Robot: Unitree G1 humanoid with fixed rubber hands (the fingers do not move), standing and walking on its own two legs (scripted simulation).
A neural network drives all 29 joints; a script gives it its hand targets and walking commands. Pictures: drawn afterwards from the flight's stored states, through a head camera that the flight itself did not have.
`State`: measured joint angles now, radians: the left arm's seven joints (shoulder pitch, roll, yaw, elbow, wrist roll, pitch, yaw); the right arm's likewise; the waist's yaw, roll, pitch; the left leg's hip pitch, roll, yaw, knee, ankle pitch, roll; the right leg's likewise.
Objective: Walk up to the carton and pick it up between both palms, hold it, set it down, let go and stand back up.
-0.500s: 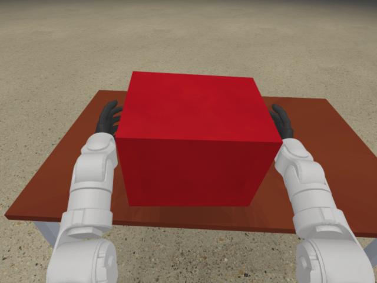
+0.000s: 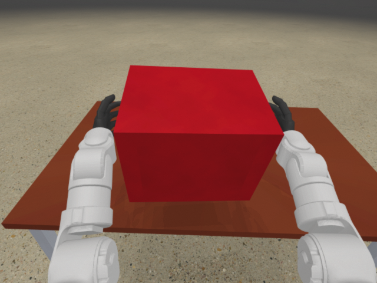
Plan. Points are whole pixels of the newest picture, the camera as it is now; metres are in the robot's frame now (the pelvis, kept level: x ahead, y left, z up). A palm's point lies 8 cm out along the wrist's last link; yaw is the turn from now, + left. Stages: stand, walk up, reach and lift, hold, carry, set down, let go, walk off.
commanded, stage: reach and lift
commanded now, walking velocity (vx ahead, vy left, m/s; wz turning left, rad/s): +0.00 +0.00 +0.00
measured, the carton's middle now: (191, 135) +0.41 +0.02 +0.18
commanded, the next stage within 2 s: hold in 0.02 s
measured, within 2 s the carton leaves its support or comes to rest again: neither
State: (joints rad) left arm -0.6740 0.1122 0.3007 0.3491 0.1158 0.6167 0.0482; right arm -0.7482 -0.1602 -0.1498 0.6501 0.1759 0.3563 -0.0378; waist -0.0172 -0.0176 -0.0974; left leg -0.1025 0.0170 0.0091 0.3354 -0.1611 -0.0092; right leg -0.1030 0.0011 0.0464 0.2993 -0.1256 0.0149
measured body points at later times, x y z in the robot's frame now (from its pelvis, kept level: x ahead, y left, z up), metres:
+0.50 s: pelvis -0.01 +0.00 +0.00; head -0.09 +0.01 +0.44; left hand +0.36 +0.20 +0.23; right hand +0.37 -0.17 +0.23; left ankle +0.02 +0.12 -0.75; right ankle +0.03 -0.13 -0.75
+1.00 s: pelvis -0.01 +0.00 +0.00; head -0.09 +0.01 +0.44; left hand +0.36 +0.20 +0.23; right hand +0.37 -0.18 +0.23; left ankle +0.02 +0.12 -0.75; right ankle +0.03 -0.13 -0.75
